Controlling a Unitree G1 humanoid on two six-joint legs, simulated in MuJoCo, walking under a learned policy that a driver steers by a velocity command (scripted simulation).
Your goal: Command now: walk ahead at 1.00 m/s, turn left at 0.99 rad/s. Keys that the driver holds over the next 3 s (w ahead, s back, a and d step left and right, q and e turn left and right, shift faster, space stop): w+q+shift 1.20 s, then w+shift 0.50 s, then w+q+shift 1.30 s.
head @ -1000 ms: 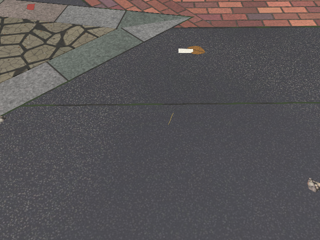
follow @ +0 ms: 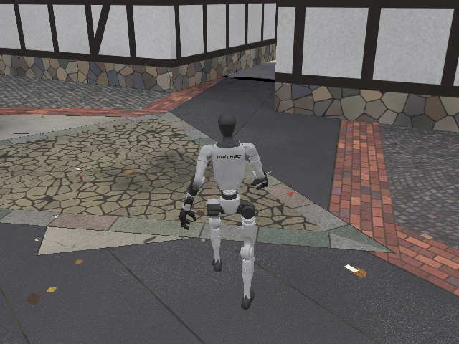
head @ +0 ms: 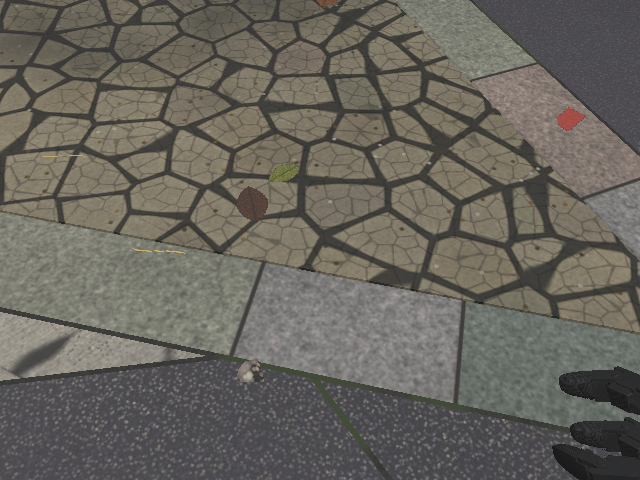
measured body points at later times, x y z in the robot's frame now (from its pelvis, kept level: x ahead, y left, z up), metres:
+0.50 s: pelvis +0.49 +0.06 +0.00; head +0.53 +0.08 +0.44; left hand +0.65 +0.37 -0.05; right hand +0.59 -0.23 -0.12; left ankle +0.28 +0.04 -0.72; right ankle +0.73 -0.01 -0.70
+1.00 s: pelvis +0.85 +0.33 -0.04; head +0.86 +0.36 +0.41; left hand +0.60 +0.44 -0.17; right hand +1.19 +0.40 -0.09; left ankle +0.91 +0.42 -0.73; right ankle +0.78 +0.02 -0.62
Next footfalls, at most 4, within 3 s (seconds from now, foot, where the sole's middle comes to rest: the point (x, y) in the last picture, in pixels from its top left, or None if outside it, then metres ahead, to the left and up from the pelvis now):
0.14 left None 0.32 0.05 -0.76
0.52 right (345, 347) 0.77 0.01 -0.76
0.98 left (172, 275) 0.93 0.45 -0.76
1.38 right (80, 179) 1.24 0.78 -0.76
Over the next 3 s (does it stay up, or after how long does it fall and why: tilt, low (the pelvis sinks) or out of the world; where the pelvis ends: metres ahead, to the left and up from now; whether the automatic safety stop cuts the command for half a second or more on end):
stays up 0.84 2.11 0.00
